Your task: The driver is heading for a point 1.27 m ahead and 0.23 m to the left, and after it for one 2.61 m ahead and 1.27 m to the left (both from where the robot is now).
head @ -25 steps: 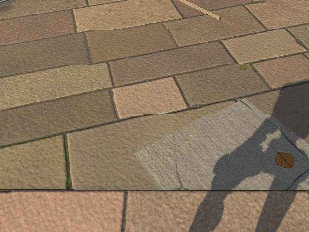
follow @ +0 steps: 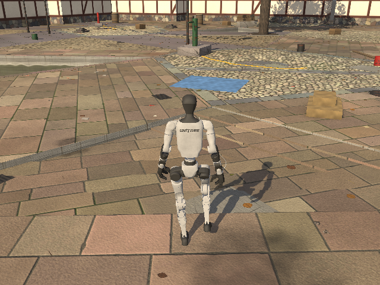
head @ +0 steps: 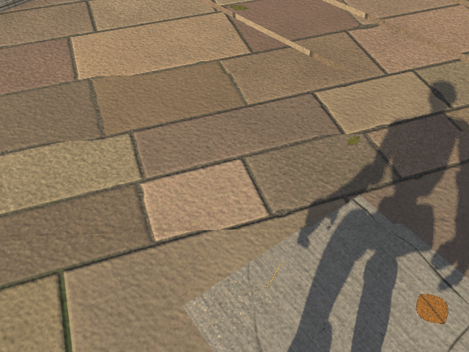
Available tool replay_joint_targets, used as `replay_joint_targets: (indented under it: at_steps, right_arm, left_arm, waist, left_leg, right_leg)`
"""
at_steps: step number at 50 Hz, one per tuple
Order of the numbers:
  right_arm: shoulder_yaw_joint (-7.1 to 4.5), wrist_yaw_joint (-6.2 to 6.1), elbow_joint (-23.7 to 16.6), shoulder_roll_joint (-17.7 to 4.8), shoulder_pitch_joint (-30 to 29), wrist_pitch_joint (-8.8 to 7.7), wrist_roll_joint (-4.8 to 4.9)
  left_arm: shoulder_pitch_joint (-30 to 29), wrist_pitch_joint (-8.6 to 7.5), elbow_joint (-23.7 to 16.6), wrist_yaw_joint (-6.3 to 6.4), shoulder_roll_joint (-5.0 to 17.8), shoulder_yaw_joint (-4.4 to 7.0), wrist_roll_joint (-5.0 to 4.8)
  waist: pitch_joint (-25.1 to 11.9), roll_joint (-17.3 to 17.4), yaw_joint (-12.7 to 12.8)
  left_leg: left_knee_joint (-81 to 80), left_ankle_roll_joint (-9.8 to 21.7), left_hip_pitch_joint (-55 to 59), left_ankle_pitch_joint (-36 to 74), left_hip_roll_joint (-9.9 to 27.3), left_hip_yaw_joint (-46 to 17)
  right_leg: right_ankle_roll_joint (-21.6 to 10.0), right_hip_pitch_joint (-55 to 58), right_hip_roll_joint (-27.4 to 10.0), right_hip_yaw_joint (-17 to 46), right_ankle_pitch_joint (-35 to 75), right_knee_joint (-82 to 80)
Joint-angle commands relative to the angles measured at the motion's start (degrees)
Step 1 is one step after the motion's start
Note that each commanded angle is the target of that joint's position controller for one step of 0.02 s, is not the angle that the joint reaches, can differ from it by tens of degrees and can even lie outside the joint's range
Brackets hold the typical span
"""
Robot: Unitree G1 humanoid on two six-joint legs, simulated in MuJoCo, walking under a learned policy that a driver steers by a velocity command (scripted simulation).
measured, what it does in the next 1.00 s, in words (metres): goes down, turning left: right foot, then left foot 0.04 m lower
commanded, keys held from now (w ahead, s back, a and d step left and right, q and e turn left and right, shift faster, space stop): w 0.38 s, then w+q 0.40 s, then q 0.22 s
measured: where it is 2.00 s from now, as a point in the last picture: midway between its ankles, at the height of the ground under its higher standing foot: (197, 235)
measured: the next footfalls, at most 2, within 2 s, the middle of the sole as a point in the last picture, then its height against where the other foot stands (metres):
right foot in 0.32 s outside the picture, level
left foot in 0.90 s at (214, 318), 0.04 m lower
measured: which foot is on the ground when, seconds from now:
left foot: down 0.00-0.32, up 0.34-0.88, down 0.90-1.00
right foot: up 0.00-0.30, down 0.32-0.92, up 0.94-1.00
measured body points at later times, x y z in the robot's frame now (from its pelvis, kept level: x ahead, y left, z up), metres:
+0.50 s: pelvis +0.28 -0.06 +0.00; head +0.30 -0.07 +0.45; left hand +0.33 +0.20 -0.13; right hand +0.30 -0.31 -0.15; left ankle +0.24 +0.08 -0.66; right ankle +0.30 -0.12 -0.74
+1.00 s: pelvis +0.53 +0.00 -0.05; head +0.58 +0.03 +0.39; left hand +0.44 +0.24 -0.20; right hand +0.73 -0.20 -0.18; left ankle +0.59 +0.06 -0.78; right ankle +0.41 -0.15 -0.65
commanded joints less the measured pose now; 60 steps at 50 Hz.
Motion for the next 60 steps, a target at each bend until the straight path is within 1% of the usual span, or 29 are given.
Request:
replay_joint_targets:
  at_steps: [1,6,11,13,15,16,17,18,19,20,22,24,27,31,34,38,40,43,45,46,47,48,49,50,51,52,54,56,60]
  right_arm:
    - [-0.73,-0.18,-1.79,-5.68,2.12,-0.95,0.35]
    - [-0.28,-0.71,0.14,-5.64,7.11,-0.93,0.29]
    - [-0.27,-1.54,2.18,-6.59,9.54,-0.48,-0.73]
    - [-0.44,-1.89,2.44,-7.43,7.78,-0.35,-0.85]
    - [-0.50,-1.89,2.63,-8.27,6.11,-0.08,-0.57]
    - [0.05,-1.79,1.08,-7.07,4.93,-0.27,-0.06]
    - [1.27,-1.13,-0.05,-1.29,11.49,-0.27,2.52]
    - [-0.42,-1.40,1.15,-7.02,9.56,-0.23,0.79]
    - [-0.95,-1.26,-0.86,-7.73,3.63,-0.35,0.34]
    - [-0.68,-1.08,-1.41,-6.41,1.07,-0.49,0.42]
    - [-0.59,-0.65,-0.86,-4.27,1.15,1.13,-0.83]
    - [-0.70,0.14,-0.32,-2.95,1.92,2.57,-1.22]
    - [-0.94,1.00,-2.54,-3.01,-4.32,3.62,-1.09]
    - [-1.04,1.68,-5.11,-3.04,-12.09,3.07,-0.54]
    - [-0.22,1.95,-6.71,-2.01,-17.84,2.45,-0.69]
    - [0.25,2.12,-9.49,-2.30,-24.85,2.71,-1.21]
    - [0.17,2.04,-10.16,-2.51,-25.60,2.53,-1.86]
    - [-0.67,1.43,-7.16,-3.88,-16.41,1.94,-2.58]
    - [-2.31,0.54,-2.41,-7.08,-3.13,0.81,-3.41]
    - [-3.51,0.16,-1.48,-11.79,-0.66,0.44,-3.31]
    - [-4.40,-0.11,-3.14,-15.10,1.71,1.04,-1.31]
    - [-4.52,-0.94,-4.32,-15.61,2.86,2.42,0.20]
    - [-3.74,-1.48,-5.89,-12.68,-4.13,3.11,0.64]
    - [-2.99,-1.84,-6.99,-9.67,-10.16,3.67,0.75]
    - [-2.52,-1.87,-6.86,-8.50,-9.99,3.65,1.48]
    - [-2.42,-1.92,-6.52,-8.65,-9.24,3.51,1.61]
    - [-2.91,-1.57,-6.42,-10.41,-8.87,3.00,0.81]
    - [-3.15,-1.42,-6.84,-11.32,-8.01,2.98,0.38]
    - [-3.09,-1.46,-7.41,-10.73,-5.25,3.95,0.43]
  left_arm:
    - [-2.98,0.09,-3.22,-0.27,2.65,0.43,-0.15]
    - [-12.53,-0.18,-5.68,-0.56,1.84,-0.04,-0.67]
    - [-17.60,-0.77,-7.70,-0.53,2.28,0.01,-0.85]
    - [-14.12,-1.30,-6.92,-0.15,3.04,0.44,-0.81]
    - [0.47,-2.31,-2.06,0.81,5.37,1.73,-0.38]
    - [11.26,-2.86,0.43,1.54,8.91,2.91,1.01]
    - [17.39,-2.74,1.22,1.67,14.60,4.46,1.92]
    - [14.45,-1.94,1.28,1.09,11.10,3.91,-0.25]
    - [8.17,-1.89,0.85,0.84,8.90,3.15,-1.19]
    - [4.25,-2.37,0.36,0.61,6.04,2.51,-1.10]
    - [2.79,-3.20,1.34,0.91,2.77,1.53,-1.18]
    - [5.31,-4.24,2.65,1.07,2.82,1.45,-1.33]
    - [8.29,-4.85,4.02,1.35,4.67,1.77,-1.32]
    - [10.82,-5.18,5.22,1.82,3.48,1.09,-1.49]
    - [12.51,-5.60,6.03,2.46,4.41,1.00,-1.46]
    - [17.40,-4.81,8.65,3.61,5.06,1.13,-0.96]
    - [17.66,-3.99,9.29,4.25,5.71,1.33,-0.86]
    - [16.18,-2.55,9.50,4.96,7.97,2.03,-0.89]
    - [13.62,-2.00,8.61,4.50,8.29,2.15,-1.64]
    - [15.52,-2.03,6.92,4.03,3.22,1.33,-1.31]
    - [18.39,-1.92,4.20,4.01,3.27,1.27,-3.67]
    - [12.37,-2.03,2.04,3.85,6.06,1.50,-3.56]
    - [7.72,-2.28,1.04,3.64,6.26,1.29,-2.74]
    - [6.97,-2.06,1.23,3.41,6.32,1.42,-2.03]
    - [6.50,-0.97,1.07,3.26,7.31,1.94,-0.22]
    - [7.96,0.42,0.80,3.12,5.96,1.88,0.71]
    - [8.91,2.25,0.40,3.11,3.90,1.44,0.31]
    - [7.48,2.72,-0.72,3.03,4.26,1.49,-0.25]
    - [-0.33,3.27,-3.76,2.30,5.99,1.89,-0.11]
  waist:
    - [3.86,3.00,0.69]
    - [4.52,4.11,-2.26]
    - [4.88,5.50,-3.10]
    - [3.38,6.09,-0.69]
    - [-4.36,5.15,5.45]
    - [-11.37,2.32,9.65]
    - [-20.88,-10.47,8.49]
    - [-19.24,-4.01,7.66]
    - [-9.46,-2.32,5.12]
    - [-5.12,-0.15,3.58]
    - [-1.06,-0.93,0.54]
    - [-0.75,-1.40,-0.45]
    - [1.90,-1.41,-0.35]
    - [3.42,-1.04,0.39]
    - [3.84,-1.43,1.85]
    - [6.71,-0.73,4.15]
    - [7.06,-0.09,3.79]
    - [0.91,-1.65,0.15]
    - [-5.65,-0.62,-5.63]
    - [-10.34,8.37,-3.23]
    - [-23.18,10.77,-3.30]
    - [-24.28,5.81,-5.83]
    - [-14.99,3.13,-3.98]
    - [-8.83,1.11,-0.85]
    - [-5.15,-0.39,0.54]
    - [-5.21,0.90,1.85]
    - [-5.68,1.37,3.26]
    - [-7.25,3.24,3.11]
    - [-6.21,5.17,0.60]
  left_leg:
    - [-12.07,5.57,-1.89,5.85,16.33,-13.12]
    - [-10.49,3.58,4.50,14.07,15.64,-10.19]
    - [-5.45,4.17,12.37,25.89,18.12,-9.46]
    - [-0.27,3.29,13.62,37.41,18.66,-8.48]
    - [15.15,1.35,10.64,44.41,16.37,-5.87]
    - [29.59,0.43,-0.67,30.24,14.49,-4.51]
    - [53.12,-2.73,-22.76,-5.07,4.43,-0.26]
    - [58.94,-1.70,-28.82,-19.02,3.63,-7.14]
    - [57.86,-1.35,-30.76,-13.10,6.93,-8.32]
    - [54.65,-1.43,-28.52,-9.13,8.87,-8.55]
    - [49.21,-2.24,-23.37,-7.15,11.01,-8.50]
    - [46.99,-2.72,-21.63,-5.48,10.89,-8.28]
    - [42.62,-3.34,-27.43,1.26,11.68,-7.74]
    - [32.83,-3.47,-30.62,14.89,11.44,-6.68]
    - [23.88,-3.01,-28.33,21.36,10.72,-3.20]
    - [15.84,-1.35,-30.94,17.87,10.59,-1.04]
    - [12.90,-0.19,-30.46,13.12,9.05,0.94]
    - [11.04,1.91,-18.10,6.71,2.83,4.67]
    - [3.74,4.81,-0.09,18.46,3.59,1.80]
    - [15.65,8.42,18.44,52.20,16.82,-9.30]
    - [21.49,19.43,37.31,80.01,30.27,-28.30]
    - [14.45,20.51,33.73,70.99,30.50,-28.31]
    - [8.65,17.32,22.81,56.06,27.14,-24.22]
    - [4.39,14.76,13.34,46.15,23.63,-21.71]
    - [3.58,12.07,5.96,49.27,20.98,-19.02]
    - [3.14,11.13,2.27,50.07,19.46,-17.52]
    - [3.21,9.19,-2.33,50.07,15.87,-15.15]
    - [4.46,7.15,-2.11,52.81,14.33,-14.69]
    - [-1.35,5.78,-1.67,17.97,13.84,-20.79]
  right_leg:
    - [1.46,-4.56,-1.53,-0.92,7.04,-6.75]
    - [1.84,-4.31,0.74,-3.18,13.31,-19.27]
    - [-0.05,-1.70,3.27,-4.54,6.68,-26.16]
    - [-2.05,4.68,5.40,-5.31,1.71,-29.02]
    - [-4.99,23.14,8.06,-5.87,2.58,-33.98]
    - [-8.19,39.33,-0.72,3.28,-0.86,-33.44]
    - [-17.12,58.50,-18.12,30.80,-6.71,-36.16]
    - [-16.93,54.64,-18.02,38.31,-6.33,-41.85]
    - [-14.62,45.57,-15.15,27.92,-4.06,-43.41]
    - [-12.75,37.65,-13.36,20.92,1.96,-45.74]
    - [-8.34,28.33,-8.88,11.03,7.21,-48.77]
    - [-7.49,26.05,-7.73,7.14,9.76,-50.60]
    - [-6.65,26.49,-7.00,1.82,11.85,-53.02]
    - [-4.91,28.33,-5.02,-4.43,17.23,-51.76]
    - [-3.72,29.69,-4.62,-8.18,19.06,-50.36]
    - [-4.17,39.07,-7.60,-8.85,21.38,-48.28]
    - [-3.93,43.28,-8.40,-10.13,32.22,-44.14]
    - [-2.17,44.18,-7.22,-12.23,52.46,-27.50]
    - [-0.10,34.62,-4.55,-13.72,35.67,-4.08]
    - [1.23,14.54,1.46,-13.15,-15.57,14.99]
    - [3.39,-2.07,6.67,-5.29,-33.03,31.27]
    - [4.12,-6.24,5.36,-1.00,-26.22,31.35]
    - [3.98,-6.68,2.63,0.43,-17.90,24.88]
    - [4.60,-4.84,1.72,0.34,-15.18,19.82]
    - [5.01,-0.42,0.84,0.64,-13.15,15.49]
    - [5.49,2.76,1.02,0.80,-12.28,13.31]
    - [6.31,5.44,1.79,0.25,-10.16,8.02]
    - [6.50,4.20,2.04,0.13,-7.28,5.37]
    - [6.88,-0.63,0.08,1.43,-1.10,-0.53]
